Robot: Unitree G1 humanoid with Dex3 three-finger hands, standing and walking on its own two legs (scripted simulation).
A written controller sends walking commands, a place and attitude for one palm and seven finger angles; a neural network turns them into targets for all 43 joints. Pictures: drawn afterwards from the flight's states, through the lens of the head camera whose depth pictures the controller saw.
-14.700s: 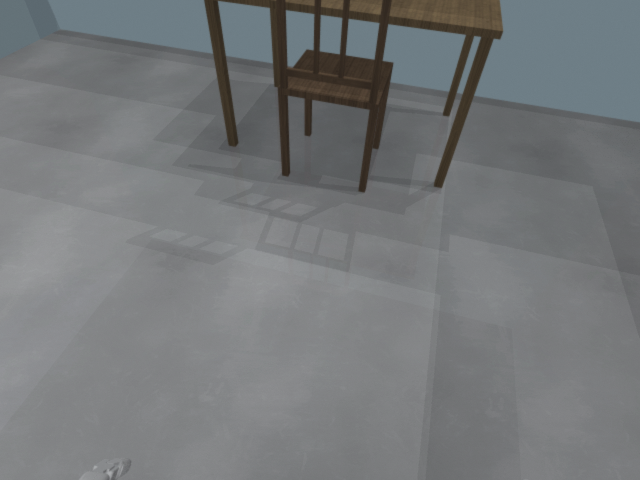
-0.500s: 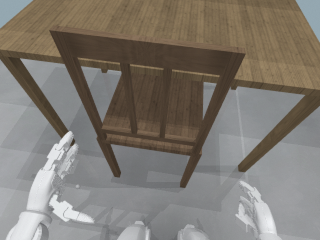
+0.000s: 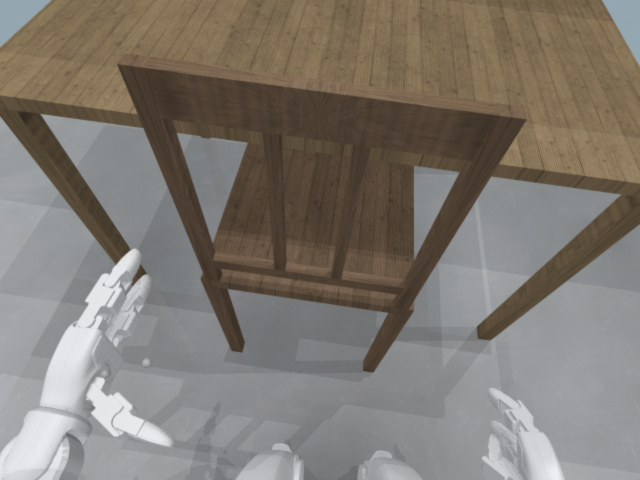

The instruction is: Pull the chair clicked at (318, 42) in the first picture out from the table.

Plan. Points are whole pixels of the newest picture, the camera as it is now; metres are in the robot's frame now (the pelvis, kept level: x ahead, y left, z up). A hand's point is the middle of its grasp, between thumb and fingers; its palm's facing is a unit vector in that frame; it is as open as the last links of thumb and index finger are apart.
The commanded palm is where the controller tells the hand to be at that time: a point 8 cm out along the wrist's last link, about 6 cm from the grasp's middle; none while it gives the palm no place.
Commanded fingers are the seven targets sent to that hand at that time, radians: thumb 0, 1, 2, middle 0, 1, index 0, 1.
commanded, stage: raise the hand toward the chair's back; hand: left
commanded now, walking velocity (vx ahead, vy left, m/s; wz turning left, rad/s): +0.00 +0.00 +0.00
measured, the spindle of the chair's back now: (277, 212) +0.47 +0.09 +0.00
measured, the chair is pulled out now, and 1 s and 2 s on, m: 0.00 0.00 0.00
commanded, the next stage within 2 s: aim the fingers beside a spindle in 0.26 s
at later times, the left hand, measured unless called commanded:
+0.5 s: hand (166, 370) +0.24 +0.19 +0.02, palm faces -0.08 -1.00 -0.03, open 16.9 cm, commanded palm +0.23 +0.24 +0.03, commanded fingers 0.00 -0.50 0.30 -0.06 -0.08 -0.06 -0.08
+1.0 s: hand (216, 340) +0.27 +0.14 +0.02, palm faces -0.10 -0.99 -0.04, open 16.9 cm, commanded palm +0.26 +0.20 +0.01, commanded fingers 0.00 -0.50 0.30 -0.06 -0.08 -0.06 -0.08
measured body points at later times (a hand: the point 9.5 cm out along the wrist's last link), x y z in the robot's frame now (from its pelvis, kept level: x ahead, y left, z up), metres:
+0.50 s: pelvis -0.01 -0.02 -0.01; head +0.07 +0.00 +0.43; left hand +0.23 +0.24 +0.02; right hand +0.17 -0.26 -0.08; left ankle +0.00 +0.03 -0.67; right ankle +0.01 -0.12 -0.67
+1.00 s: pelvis +0.00 -0.04 -0.02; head +0.10 -0.04 +0.42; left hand +0.27 +0.20 +0.02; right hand +0.16 -0.30 -0.10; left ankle +0.00 +0.03 -0.67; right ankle +0.01 -0.12 -0.67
